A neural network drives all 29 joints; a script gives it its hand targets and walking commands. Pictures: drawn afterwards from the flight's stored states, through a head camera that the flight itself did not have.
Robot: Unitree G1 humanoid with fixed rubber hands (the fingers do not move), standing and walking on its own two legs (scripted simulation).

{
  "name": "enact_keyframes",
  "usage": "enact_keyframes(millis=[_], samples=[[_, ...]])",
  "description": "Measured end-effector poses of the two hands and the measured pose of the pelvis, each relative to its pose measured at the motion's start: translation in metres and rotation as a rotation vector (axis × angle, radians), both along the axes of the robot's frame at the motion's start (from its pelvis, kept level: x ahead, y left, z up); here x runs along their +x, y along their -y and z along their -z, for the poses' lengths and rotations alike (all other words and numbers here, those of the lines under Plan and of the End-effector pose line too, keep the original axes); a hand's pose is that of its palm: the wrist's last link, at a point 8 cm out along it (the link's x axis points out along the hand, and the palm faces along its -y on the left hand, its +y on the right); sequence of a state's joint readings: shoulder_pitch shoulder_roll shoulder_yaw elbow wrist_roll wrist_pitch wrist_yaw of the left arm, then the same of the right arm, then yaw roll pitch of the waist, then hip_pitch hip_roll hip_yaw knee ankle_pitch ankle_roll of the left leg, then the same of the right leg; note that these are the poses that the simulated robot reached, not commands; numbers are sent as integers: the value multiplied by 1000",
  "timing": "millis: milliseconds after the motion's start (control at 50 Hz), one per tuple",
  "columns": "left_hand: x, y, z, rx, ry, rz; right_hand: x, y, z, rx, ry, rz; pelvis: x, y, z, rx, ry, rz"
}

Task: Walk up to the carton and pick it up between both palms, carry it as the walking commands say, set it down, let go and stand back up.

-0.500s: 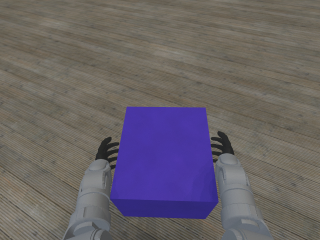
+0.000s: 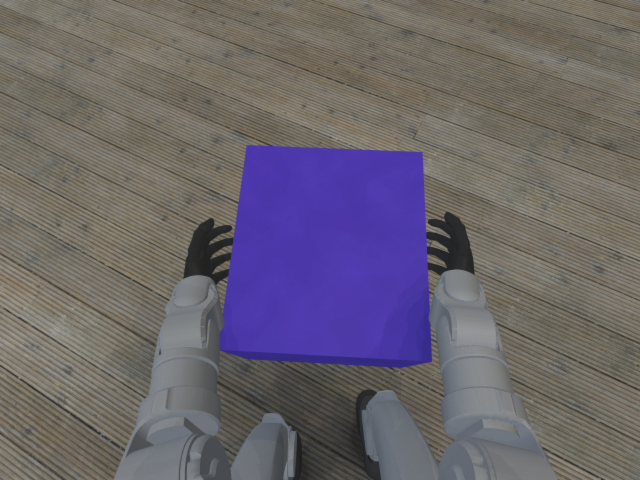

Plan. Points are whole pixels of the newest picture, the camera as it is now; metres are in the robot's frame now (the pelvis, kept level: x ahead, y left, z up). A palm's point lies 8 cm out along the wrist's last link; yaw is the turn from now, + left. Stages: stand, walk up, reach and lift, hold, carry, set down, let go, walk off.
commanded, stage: set down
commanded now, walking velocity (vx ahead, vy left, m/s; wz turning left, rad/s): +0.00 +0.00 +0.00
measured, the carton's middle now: (328, 263) +0.41 -0.02 -0.14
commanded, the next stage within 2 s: none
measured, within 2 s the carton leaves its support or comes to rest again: neither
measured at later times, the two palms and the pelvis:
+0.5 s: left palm (217, 283) +0.40 +0.16 -0.15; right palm (428, 276) +0.39 -0.17 -0.15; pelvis -0.01 +0.01 -0.09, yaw +0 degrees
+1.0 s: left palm (237, 282) +0.43 +0.15 -0.24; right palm (420, 276) +0.41 -0.18 -0.24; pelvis -0.03 +0.01 -0.17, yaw +2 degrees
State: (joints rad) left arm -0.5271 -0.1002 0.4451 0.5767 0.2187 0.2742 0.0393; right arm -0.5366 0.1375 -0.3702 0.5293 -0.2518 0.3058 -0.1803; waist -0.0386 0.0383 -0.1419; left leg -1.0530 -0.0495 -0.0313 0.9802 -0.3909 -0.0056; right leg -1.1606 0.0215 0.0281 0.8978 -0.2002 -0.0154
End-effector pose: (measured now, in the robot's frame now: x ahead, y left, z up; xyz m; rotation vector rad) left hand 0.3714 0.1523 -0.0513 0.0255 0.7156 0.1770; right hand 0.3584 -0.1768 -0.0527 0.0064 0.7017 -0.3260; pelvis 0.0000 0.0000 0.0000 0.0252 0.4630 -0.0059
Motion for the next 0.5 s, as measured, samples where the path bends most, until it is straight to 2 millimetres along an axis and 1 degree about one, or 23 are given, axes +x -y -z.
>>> enact_keyframes(millis=[240,500], samples=[[19,-3,47,-14,30,-14,22,-3,44,-1,29,2,-6,-4,44,0,-127,-5],[26,-9,102,-21,22,-14,28,-9,96,-2,18,8,-11,-12,91,-3,-201,-8]])
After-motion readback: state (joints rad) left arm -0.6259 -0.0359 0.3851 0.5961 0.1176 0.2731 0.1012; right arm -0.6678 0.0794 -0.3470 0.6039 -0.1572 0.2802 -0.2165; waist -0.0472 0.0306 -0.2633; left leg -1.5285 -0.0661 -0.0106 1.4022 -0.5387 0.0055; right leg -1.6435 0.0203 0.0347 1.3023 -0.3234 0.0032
